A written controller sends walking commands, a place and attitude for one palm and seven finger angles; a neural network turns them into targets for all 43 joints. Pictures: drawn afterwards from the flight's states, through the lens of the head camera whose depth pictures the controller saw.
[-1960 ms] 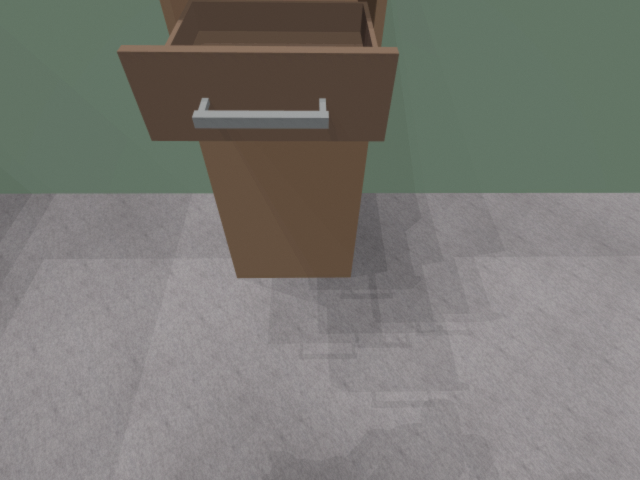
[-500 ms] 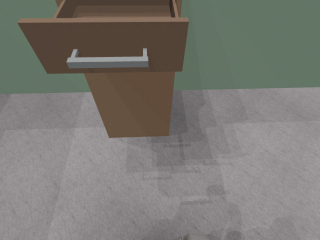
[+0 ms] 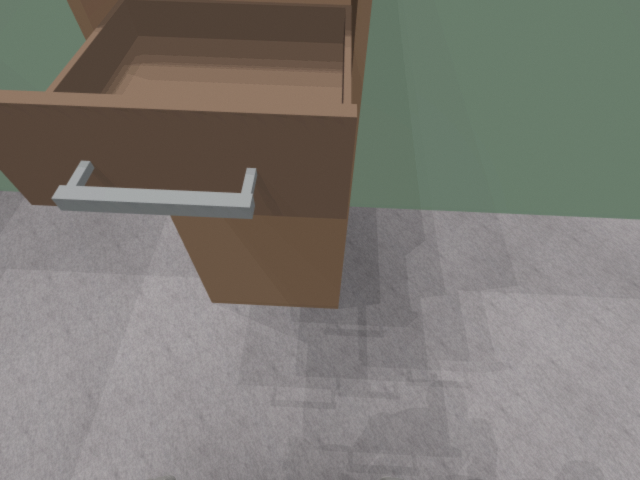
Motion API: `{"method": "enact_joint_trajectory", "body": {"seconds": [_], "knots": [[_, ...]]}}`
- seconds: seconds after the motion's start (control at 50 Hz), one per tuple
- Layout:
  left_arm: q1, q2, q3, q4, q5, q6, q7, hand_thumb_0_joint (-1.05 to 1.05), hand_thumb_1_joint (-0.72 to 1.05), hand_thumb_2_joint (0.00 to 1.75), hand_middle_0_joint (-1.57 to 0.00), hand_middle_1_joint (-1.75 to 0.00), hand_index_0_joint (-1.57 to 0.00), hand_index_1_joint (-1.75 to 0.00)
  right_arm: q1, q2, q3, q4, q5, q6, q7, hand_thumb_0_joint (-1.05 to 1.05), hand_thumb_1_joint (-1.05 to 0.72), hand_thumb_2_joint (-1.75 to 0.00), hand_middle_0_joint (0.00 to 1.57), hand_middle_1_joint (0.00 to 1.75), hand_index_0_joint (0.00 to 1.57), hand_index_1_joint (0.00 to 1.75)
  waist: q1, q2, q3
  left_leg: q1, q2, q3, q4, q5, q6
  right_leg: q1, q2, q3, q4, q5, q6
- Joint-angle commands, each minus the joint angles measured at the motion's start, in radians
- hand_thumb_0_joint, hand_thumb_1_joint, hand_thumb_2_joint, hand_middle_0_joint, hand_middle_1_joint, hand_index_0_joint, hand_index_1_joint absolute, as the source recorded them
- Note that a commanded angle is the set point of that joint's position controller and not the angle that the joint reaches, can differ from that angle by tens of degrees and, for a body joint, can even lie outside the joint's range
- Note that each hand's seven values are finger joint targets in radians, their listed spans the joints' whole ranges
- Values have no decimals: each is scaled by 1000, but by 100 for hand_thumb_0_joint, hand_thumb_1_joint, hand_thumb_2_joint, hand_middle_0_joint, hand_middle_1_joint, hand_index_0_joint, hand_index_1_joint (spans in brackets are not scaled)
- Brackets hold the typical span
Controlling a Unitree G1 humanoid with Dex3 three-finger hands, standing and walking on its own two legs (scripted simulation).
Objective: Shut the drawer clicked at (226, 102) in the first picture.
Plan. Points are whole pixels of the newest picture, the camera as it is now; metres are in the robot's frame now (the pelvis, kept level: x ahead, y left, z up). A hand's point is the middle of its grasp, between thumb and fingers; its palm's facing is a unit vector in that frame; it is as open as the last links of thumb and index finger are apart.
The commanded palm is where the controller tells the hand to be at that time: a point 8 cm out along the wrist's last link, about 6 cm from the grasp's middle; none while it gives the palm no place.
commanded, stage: come to a stop and stand still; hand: left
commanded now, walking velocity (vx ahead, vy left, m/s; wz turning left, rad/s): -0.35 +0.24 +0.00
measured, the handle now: (161, 188) +0.37 +0.18 +0.17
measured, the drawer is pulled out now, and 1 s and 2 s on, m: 0.29 0.29 0.29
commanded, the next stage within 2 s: look again from close up in 1.20 s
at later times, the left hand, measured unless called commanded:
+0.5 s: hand out of the picture +0.12 +0.18 -0.15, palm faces +0.03 -0.95 -0.32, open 7.4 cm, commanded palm none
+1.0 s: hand out of the picture +0.09 +0.22 -0.15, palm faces -0.04 -0.96 -0.26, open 7.4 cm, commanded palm none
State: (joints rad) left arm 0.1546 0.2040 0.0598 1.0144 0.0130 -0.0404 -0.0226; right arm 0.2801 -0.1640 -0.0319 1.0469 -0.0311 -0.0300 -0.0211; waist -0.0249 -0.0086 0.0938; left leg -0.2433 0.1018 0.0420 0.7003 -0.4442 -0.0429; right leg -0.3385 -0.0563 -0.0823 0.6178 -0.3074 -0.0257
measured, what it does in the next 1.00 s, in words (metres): steps on the spot: left foot, then left foot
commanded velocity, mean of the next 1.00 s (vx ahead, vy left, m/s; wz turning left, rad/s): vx -0.09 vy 0.04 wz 0.00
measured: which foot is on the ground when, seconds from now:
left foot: up 0.00-0.16, down 0.18-0.42, up 0.44-0.70, down 0.72-1.00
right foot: down 0.00-1.00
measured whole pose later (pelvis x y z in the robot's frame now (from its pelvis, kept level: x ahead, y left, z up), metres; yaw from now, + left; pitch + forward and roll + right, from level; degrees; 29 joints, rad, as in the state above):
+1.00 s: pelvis +0.03 +0.03 +0.01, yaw -4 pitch -2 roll +0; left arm 0.26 0.20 -0.01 0.96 0.02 0.03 0.03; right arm 0.23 -0.18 -0.01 0.94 -0.02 0.00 -0.01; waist 0.01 0.02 0.02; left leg -0.23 -0.02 0.09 0.54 -0.29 0.05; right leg -0.24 -0.05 0.06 0.56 -0.30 0.03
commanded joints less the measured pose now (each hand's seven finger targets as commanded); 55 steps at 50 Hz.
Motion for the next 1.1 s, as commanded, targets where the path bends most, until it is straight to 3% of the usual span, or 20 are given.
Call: {"method": "enact_joint_trajectory", "body": {"seconds": [0.0, 0.06, 0.12, 0.14, 0.18, 0.22, 0.3, 0.36, 0.38, 0.4, 0.42, 0.46, 0.54, 0.62, 0.64, 0.66, 0.7, 0.76, 0.9, 1.08], "knots": [[202, 159, 28, 25, 10, 5, 35, 0, 90, 90, -20, -30, -20, -30, -92, -79, -26, -75, 21, 10, -10, 0, -90, -90, 20, 30, 20, 30, 75, -171, -15, -321, -32, -41, 353, -164, 25, 267, -295, 378, -271, 669, -206], [104, 141, 23, -13, 15, 6, 61, 0, 90, 90, -20, -30, -20, -30, -34, -65, -21, -31, 32, 32, -9, 0, -90, -90, 20, 30, 20, 30, 27, -148, -84, -176, -42, -23, 95, -75, 18, 277, -239, 198, -188, 999, -166], [89, 149, 27, -18, 1, 21, 73, 0, 90, 90, -20, -30, -20, -30, 11, -70, -25, -6, 29, 44, -4, 0, -90, -90, 20, 30, 20, 30, 5, -89, -149, -15, -75, 34, -214, 241, 8, 307, -192, 154, -88, 958, -97], [87, 154, 27, -33, -8, 27, 74, 0, 90, 90, -20, -30, -20, -30, 24, -109, -32, -10, 20, 41, -6, 0, -90, -90, 20, 30, 20, 30, 3, -41, -178, 83, -31, 25, -274, 537, 34, 265, -160, 116, -40, 879, -50], [88, 103, 15, -65, -5, 39, 82, 0, 90, 90, -20, -30, -20, -30, 31, -185, -54, -44, 15, 49, -6, 0, -90, -90, 20, 30, 20, 30, -4, 106, -189, 239, 174, -121, -209, 1170, 163, 68, -30, 22, 77, 257, 31], [54, 86, 16, -80, -8, 60, 75, 0, 90, 90, -20, -30, -20, -30, -10, -207, -58, -62, 14, 55, -18, 0, -90, -90, 20, 30, 20, 30, -13, 284, -123, 236, 256, -208, -283, 1384, 266, -54, 49, 69, 327, -334, 39], [69, 74, 22, -78, -2, 66, 65, 0, 90, 90, -20, -30, -20, -30, -98, -218, -72, -102, 0, 60, -33, 0, -90, -90, 20, 30, 20, 30, 15, 177, -179, 299, 204, -132, -203, 1220, 223, -44, 50, 106, 192, -222, 22], [157, 104, 26, -71, 10, 55, 58, 0, 90, 90, -20, -30, -20, -30, -140, -211, -74, -116, 18, 62, -23, 0, -90, -90, 20, 30, 20, 30, 68, 73, -202, 163, 120, -73, -111, 872, 131, 170, 29, 72, -152, 197, 24], [167, 175, 32, -75, 22, 44, 62, 0, 90, 90, -20, -30, -20, -30, -137, -178, -72, -132, 30, 65, -15, 0, -90, -90, 20, 30, 20, 30, 65, -136, -191, 18, -7, -2, 26, 503, 56, 240, -137, 296, -244, 630, -33], [144, 227, 36, -79, 21, 40, 62, 0, 90, 90, -20, -30, -20, -30, -146, -144, -64, -151, 32, 71, -4, 0, -90, -90, 20, 30, 20, 30, 62, -238, -131, -124, -136, 7, 195, -121, 9, 246, -342, 448, -261, 944, -160], [137, 229, 37, -85, 17, 43, 66, 0, 90, 90, -20, -30, -20, -30, -140, -138, -64, -145, 28, 85, -6, 0, -90, -90, 20, 30, 20, 30, 69, -129, -124, -134, -127, -89, 314, -179, 19, 212, -371, 425, -249, 929, -217], [78, 182, 32, -87, 16, 45, 75, 0, 90, 90, -20, -30, -20, -30, -177, -125, -56, -134, 24, 89, -9, 0, -90, -90, 20, 30, 20, 30, 47, -232, -91, -244, -111, -119, 406, -133, 14, 279, -270, 342, -188, 1005, -202], [116, 187, 33, -82, 12, 41, 78, 0, 90, 90, -20, -30, -20, -30, -192, -104, -39, -121, 29, 73, 6, 0, -90, -90, 20, 30, 20, 30, 63, -133, -160, -187, -103, -62, 158, -55, 1, 390, -223, 278, -181, 924, -165], [105, 187, 27, -63, 10, 41, 72, 0, 90, 90, -20, -30, -20, -30, -110, -96, -31, -85, 31, 60, 6, 0, -90, -90, 20, 30, 20, 30, 29, -153, -154, -12, -108, -19, -191, 145, 8, 325, -169, 240, -147, 760, -107], [92, 176, 22, -64, 0, 43, 71, 0, 90, 90, -20, -30, -20, -30, -69, -116, -32, -68, 27, 51, 3, 0, -90, -90, 20, 30, 20, 30, 11, -120, -156, 92, -90, -23, -323, 297, 20, 265, -143, 222, -114, 670, -65], [164, 154, 7, -82, 1, 2, 106, 0, 90, 90, -20, -30, -20, -30, -97, -176, -43, -151, 29, 17, 6, 0, -90, -90, 20, 30, 20, 30, 26, 28, -358, 175, -40, 23, -178, 401, 29, 313, -116, 239, -37, 887, -23], [143, 155, 6, -128, 10, 13, 101, 0, 90, 90, -20, -30, -20, -30, -70, -135, -23, -196, 21, 26, 9, 0, -90, -90, 20, 30, 20, 30, 31, -21, -263, 38, -22, -2, -146, 254, 59, 221, -116, 243, -64, 548, -37], [113, 138, -17, -133, 7, 32, 87, 0, 90, 90, -20, -30, -20, -30, -45, -151, -19, -196, 15, 16, 5, 0, -90, -90, 20, 30, 20, 30, 21, 197, -127, 59, 39, -95, -212, 657, 93, 90, -7, 122, -6, 238, -9], [123, 121, -45, -101, 7, 51, 61, 0, 90, 90, -20, -30, -20, -30, -49, -170, -5, -178, 14, 15, 9, 0, -90, -90, 20, 30, 20, 30, 32, 46, 28, -93, 9, -124, -386, 43, 95, 53, 14, 153, -128, -11, 1], [154, 110, -51, -62, 8, 41, 53, 0, 90, 90, -20, -30, -20, -30, -24, -172, -1, -116, 13, 4, 11, 0, -90, -90, 20, 30, 20, 30, 40, 24, -47, -47, 17, -130, -436, 9, 98, 81, 0, 160, -156, 34, 1]]}}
